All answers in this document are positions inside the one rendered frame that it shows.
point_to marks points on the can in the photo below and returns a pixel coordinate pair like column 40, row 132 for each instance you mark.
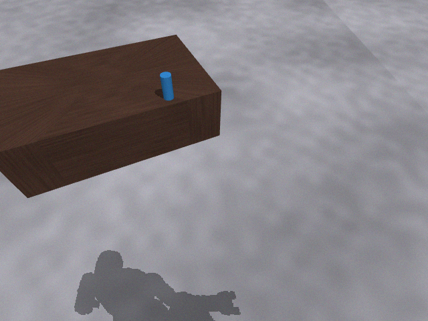
column 167, row 85

